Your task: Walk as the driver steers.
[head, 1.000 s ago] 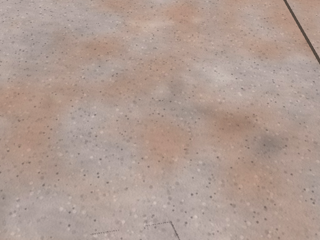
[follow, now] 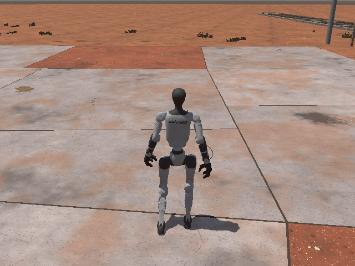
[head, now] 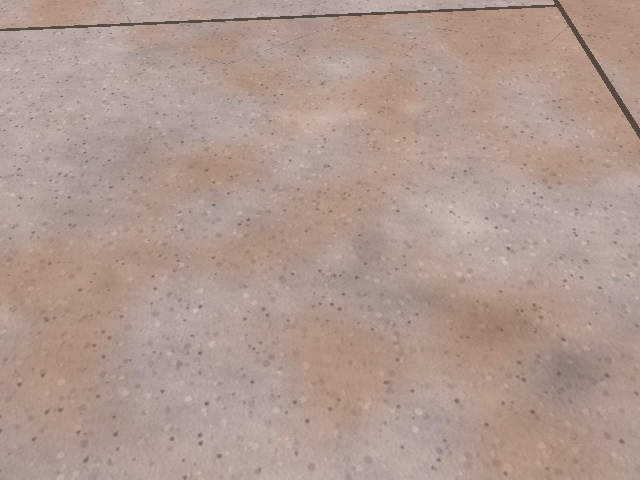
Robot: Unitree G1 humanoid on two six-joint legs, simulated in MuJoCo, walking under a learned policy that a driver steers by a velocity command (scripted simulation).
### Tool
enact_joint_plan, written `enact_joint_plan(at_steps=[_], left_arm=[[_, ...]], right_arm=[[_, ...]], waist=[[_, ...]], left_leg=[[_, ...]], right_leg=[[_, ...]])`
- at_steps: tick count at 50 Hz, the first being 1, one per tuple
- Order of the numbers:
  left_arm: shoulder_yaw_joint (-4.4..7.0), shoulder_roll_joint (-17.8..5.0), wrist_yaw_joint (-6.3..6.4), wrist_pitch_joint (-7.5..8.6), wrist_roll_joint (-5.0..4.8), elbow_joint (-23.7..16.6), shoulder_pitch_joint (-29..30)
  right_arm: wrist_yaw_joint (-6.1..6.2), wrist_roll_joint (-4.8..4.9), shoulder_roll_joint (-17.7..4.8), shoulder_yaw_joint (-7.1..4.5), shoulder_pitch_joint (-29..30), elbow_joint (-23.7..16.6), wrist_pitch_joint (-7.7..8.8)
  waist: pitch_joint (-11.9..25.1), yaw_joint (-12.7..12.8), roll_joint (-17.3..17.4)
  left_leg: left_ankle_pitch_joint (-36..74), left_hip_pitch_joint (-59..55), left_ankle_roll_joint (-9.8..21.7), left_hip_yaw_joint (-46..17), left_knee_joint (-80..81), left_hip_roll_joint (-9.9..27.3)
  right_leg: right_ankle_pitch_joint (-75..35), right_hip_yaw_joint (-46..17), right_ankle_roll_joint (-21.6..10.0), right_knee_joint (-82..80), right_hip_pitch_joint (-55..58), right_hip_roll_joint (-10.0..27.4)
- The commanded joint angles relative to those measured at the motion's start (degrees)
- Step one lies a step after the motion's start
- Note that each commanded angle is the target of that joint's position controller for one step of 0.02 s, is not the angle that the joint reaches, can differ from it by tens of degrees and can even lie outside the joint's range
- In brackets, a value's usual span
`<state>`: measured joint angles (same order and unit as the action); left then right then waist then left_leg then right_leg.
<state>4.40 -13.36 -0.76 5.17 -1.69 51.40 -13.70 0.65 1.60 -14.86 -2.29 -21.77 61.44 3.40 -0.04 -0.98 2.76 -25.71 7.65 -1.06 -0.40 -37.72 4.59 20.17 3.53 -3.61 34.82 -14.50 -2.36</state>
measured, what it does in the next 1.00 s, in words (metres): walks ahead, turning left: left foot, then right foot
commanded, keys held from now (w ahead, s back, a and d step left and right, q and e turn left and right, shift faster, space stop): w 0.10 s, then w+q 0.24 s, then q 0.66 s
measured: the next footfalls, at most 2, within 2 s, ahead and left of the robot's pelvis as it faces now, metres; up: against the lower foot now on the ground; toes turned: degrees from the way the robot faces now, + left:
left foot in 0.42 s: +0.37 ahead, +0.15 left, +0.00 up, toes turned +9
right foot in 0.96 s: +0.49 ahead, -0.03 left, +0.00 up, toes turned +32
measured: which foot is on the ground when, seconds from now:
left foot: down 0.00-0.00, up 0.02-0.40, down 0.42-0.96, up 0.98-1.00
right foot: down 0.00-0.42, up 0.44-0.94, down 0.96-1.00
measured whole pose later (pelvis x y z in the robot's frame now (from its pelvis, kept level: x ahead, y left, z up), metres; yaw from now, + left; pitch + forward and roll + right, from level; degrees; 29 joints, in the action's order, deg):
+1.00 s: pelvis +0.36 +0.05 +0.01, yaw +27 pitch +3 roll -1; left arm 3.1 -16.2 1.9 2.8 1.0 43.2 -6.6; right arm 2.1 1.0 -18.3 -4.6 -10.7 40.4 -2.3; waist -0.7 -1.7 2.2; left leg -23.7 21.6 1.9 -12.9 -39.8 -9.6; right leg 9.7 -4.8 0.9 27.7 -19.8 -1.8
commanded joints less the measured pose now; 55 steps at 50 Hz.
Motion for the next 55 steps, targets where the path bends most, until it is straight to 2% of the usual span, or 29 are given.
enact_joint_plan(at_steps=[1, 2, 3, 4, 6, 11, 15, 17, 19, 20, 21, 22, 23, 24, 25, 26, 28, 32, 36, 40, 44, 46, 47, 48, 49, 50, 51, 52, 55], left_arm=[[2.78, -11.3, -0.36, 0.96, 0.83, 2.5, -17.7], [1.27, -7.4, -0.30, 1.04, 1.45, 1.6, -13.8], [0.62, -5.9, -0.33, 1.03, 1.57, 0.9, -11.0], [0.01, -5.1, -0.40, 0.78, 1.30, 0.7, -9.2], [-0.65, -4.2, 0.04, 0.10, 1.51, 1.2, -8.5], [-0.27, -7.9, 1.87, 0.00, 2.32, 1.9, -8.1], [0.27, -9.2, 2.06, 0.74, 1.15, 3.6, -9.8], [0.55, -9.5, 2.05, 0.33, 0.98, 3.5, -8.8], [0.94, -11.0, 2.65, -1.08, 1.76, 2.5, -6.5], [0.84, -11.1, 3.06, -1.95, 2.01, 1.6, -5.4], [0.49, -11.0, 3.33, -2.05, 2.19, 0.4, -5.8], [-1.91, -2.9, 2.39, -0.94, 4.05, -1.7, -13.1], [-2.16, -4.7, 1.52, 1.08, 2.39, -1.4, -12.4], [-1.00, -8.6, 1.22, 1.88, 0.20, -3.3, -6.8], [-0.93, -9.3, 1.73, 1.97, 0.11, -4.5, -3.2], [-0.34, -10.1, 2.53, 1.40, 0.94, -4.4, -1.7], [0.45, -10.6, 3.31, -0.77, 1.96, -5.3, -2.9], [0.17, -8.0, 4.42, -2.80, 3.01, -7.3, -1.9], [0.18, -8.1, 4.68, -3.86, 2.64, -9.7, 4.1], [0.05, -8.4, 4.13, -3.34, 2.06, -11.8, 9.5], [0.18, -9.1, 3.21, -1.71, 1.62, -12.2, 9.8], [0.47, -9.6, 2.64, -1.02, 1.35, -11.4, 6.7], [0.81, -10.4, 2.43, -0.75, 1.36, -10.7, 4.3], [1.51, -13.3, 2.64, -0.96, 2.11, -10.8, 3.3], [2.33, -17.6, 2.98, -2.06, 3.71, -11.0, 5.5], [1.81, -13.7, 2.87, -2.45, 4.00, -11.6, 3.7], [1.07, -11.2, 2.95, -2.63, 3.38, -12.6, 4.9], [0.76, -9.8, 2.98, -2.92, 2.86, -13.0, 6.5], [0.56, -10.0, 3.26, -3.95, 2.40, -12.9, 7.6]], right_arm=[[0.01, -0.42, -6.4, -0.87, 12.1, -9.5, 3.36], [-0.68, 1.14, -6.7, -1.18, 11.3, -9.4, 3.76], [-1.19, 1.75, -5.6, -0.97, 10.9, -9.1, 3.74], [-1.41, 1.34, -5.1, -1.15, 11.7, -9.3, 3.54], [-1.90, 0.47, -3.8, -1.37, 11.6, -9.3, 2.60], [-2.65, -0.28, -0.3, 0.10, 20.5, -13.4, 1.31], [-3.14, -0.08, -2.2, 0.08, 25.5, -16.6, 0.79], [-3.78, -0.19, -3.5, -0.45, 25.5, -17.6, 0.93], [-4.35, -0.51, -6.5, -2.17, 18.9, -16.9, 0.91], [-4.36, -0.57, -8.7, -3.66, 10.3, -14.7, 0.76], [-3.65, -0.75, -11.8, -5.14, 3.8, -13.8, 0.43], [-2.91, -1.64, -17.8, -5.96, 2.5, -14.8, 0.17], [-2.75, -1.70, -15.6, -5.13, 2.1, -16.1, 0.12], [-2.66, -1.87, -13.3, -4.56, 5.7, -17.2, 0.29], [-2.49, -1.13, -10.6, -3.94, 10.0, -17.9, 0.43], [-2.41, -1.02, -9.0, -3.41, 13.4, -18.9, 0.39], [-2.26, -2.23, -8.5, -3.24, 15.3, -19.8, 0.15], [-1.20, -2.08, -10.8, -3.97, 14.1, -20.2, -0.19], [0.48, -0.79, -11.2, -4.17, 12.8, -21.1, -2.24], [1.52, -0.84, -11.6, -4.39, 11.6, -21.8, -3.71], [1.66, -0.92, -11.5, -4.49, 10.6, -22.8, -4.71], [1.71, -0.37, -10.9, -4.23, 12.2, -24.0, -5.13], [1.84, -0.06, -10.2, -3.93, 12.9, -24.7, -5.41], [1.81, -0.49, -7.5, -3.09, 10.9, -25.3, -5.53], [1.54, -0.38, -5.8, -2.85, 7.1, -26.5, -5.12], [1.20, -1.17, -11.4, -4.18, 6.6, -25.7, -4.48], [0.92, -0.87, -14.0, -5.25, 6.2, -24.9, -4.52], [1.11, -0.52, -13.3, -5.44, 6.2, -23.9, -5.22], [0.94, -0.09, -8.9, -4.30, 7.8, -25.1, -6.72]], waist=[[3.0, 8.7, -15.7], [0.1, 6.1, -10.5], [-1.0, 4.5, -7.2], [-3.4, 3.5, -4.5], [-4.0, 2.2, -6.5], [-7.0, 3.2, -6.2], [-8.1, 3.5, -6.7], [-7.0, 2.2, -6.6], [-1.5, -2.0, -8.9], [3.4, -6.0, -8.6], [7.3, -8.8, -5.4], [16.0, -2.2, 11.7], [27.5, -4.2, 8.5], [20.6, -4.4, 4.7], [12.8, -2.7, -0.4], [7.3, -0.7, -4.4], [4.9, 2.4, -2.9], [6.0, 3.3, -0.2], [6.9, 1.3, 1.3], [4.9, -0.8, 4.0], [5.8, -1.0, 5.5], [6.4, 1.3, 5.9], [6.6, 2.7, 5.3], [9.3, 1.6, -0.7], [7.6, -2.7, -17.5], [8.8, -0.1, -17.3], [8.2, -0.1, -12.2], [6.7, -0.5, -9.2], [3.8, 0.0, -10.2]], left_leg=[[-3.7, 36.9, 1.7, -2.4, -30.7, -5.6], [-3.2, 39.7, 3.7, -5.1, -35.9, -2.4], [0.9, 40.6, 5.1, -4.7, -35.9, -0.2], [4.8, 41.7, 5.4, -3.6, -32.9, 1.5], [9.7, 38.1, 4.6, -1.9, -27.6, 3.3], [23.6, 31.5, 1.9, 1.5, -7.7, 1.0], [28.6, 27.0, 4.1, 1.9, 2.0, -0.7], [26.3, 26.0, 6.3, 2.7, 3.8, -2.0], [22.1, 17.6, 8.0, 5.8, 2.6, -6.2], [23.3, 7.2, 9.0, 6.9, 4.1, -8.9], [30.2, -6.6, 10.8, 0.7, 5.7, -6.2], [43.1, -27.8, 22.0, -27.3, 5.1, 11.5], [42.1, -30.5, 27.2, -44.6, 14.6, 17.3], [40.3, -24.1, 23.8, -36.1, 15.8, 14.5], [39.2, -14.3, 20.9, -28.5, 16.9, 11.5], [40.5, -4.5, 19.3, -23.6, 18.5, 9.4], [40.6, 7.3, 18.4, -19.3, 21.0, 6.6], [45.3, 12.1, 18.2, -15.4, 20.7, 4.1], [27.0, 8.9, 14.7, -18.7, 20.2, 2.3], [14.2, 6.2, 13.1, -23.6, 19.9, 1.5], [25.6, 2.5, 13.2, -27.7, 15.1, 1.9], [32.0, 1.5, 11.7, -29.1, 12.0, 0.8], [30.3, 3.5, 9.8, -28.2, 9.7, -1.2], [17.0, 9.1, 7.0, -24.0, 2.3, -4.7], [-6.9, 22.4, 3.1, -12.5, -7.6, -14.2], [-13.6, 27.1, 0.1, -9.7, -21.3, -12.2], [-9.9, 27.9, -1.5, -9.3, -27.9, -10.0], [-6.5, 28.3, -2.8, -8.3, -30.5, -9.0], [0.2, 28.3, -4.8, -4.4, -30.9, -7.5]], right_leg=[[-15.8, -41.1, -14.4, -20.8, 31.3, 22.4], [-18.3, -35.4, -13.3, -19.5, 28.7, 22.5], [-19.0, -29.2, -12.0, -20.4, 26.6, 20.7], [-21.3, -23.8, -10.7, -21.9, 24.3, 19.1], [-25.0, -16.0, -8.0, -24.3, 20.3, 16.0], [-22.9, -4.2, -6.3, -29.6, 9.2, 12.9], [-23.2, -0.4, -5.4, -31.3, 11.9, 15.8], [-34.2, 1.8, -4.1, -27.1, 17.0, 17.0], [-58.1, 4.1, -1.8, -13.6, 19.9, 16.3], [-62.7, 5.3, 0.0, -1.5, 17.4, 14.3], [-52.4, 5.4, 2.9, 13.7, 6.7, 11.4], [2.7, 4.1, 7.5, 40.3, -16.7, 0.2], [16.6, -9.0, 7.0, 51.8, -19.9, -3.0], [12.8, -11.1, 5.5, 52.1, -23.5, 0.8], [8.0, -9.6, 4.7, 47.3, -23.9, 3.5], [5.7, -8.7, 5.0, 43.7, -22.3, 5.5], [3.7, -9.1, 5.0, 38.2, -15.0, 7.0], [-0.9, -8.0, 7.1, 27.6, -14.4, 5.4], [-7.9, -9.8, 8.7, 17.9, -18.1, 4.3], [-8.8, -11.3, 8.8, 8.1, -18.5, 2.6], [-4.0, -11.3, 8.1, 1.2, -13.7, 0.4], [-7.2, -10.6, 6.8, -7.9, -7.5, 0.4], [-14.6, -10.3, 5.7, -14.9, -1.3, 2.2], [-22.1, -16.4, 2.2, -15.3, 7.8, 11.4], [-40.5, -29.3, -7.1, -14.6, 13.5, 22.4], [-45.8, -33.8, -12.9, -14.3, 13.9, 27.3], [-45.5, -28.1, -12.0, -12.9, 13.1, 25.4], [-42.7, -22.3, -9.2, -12.0, 11.9, 21.1], [-38.6, -13.8, -7.3, -13.6, 8.6, 16.3]])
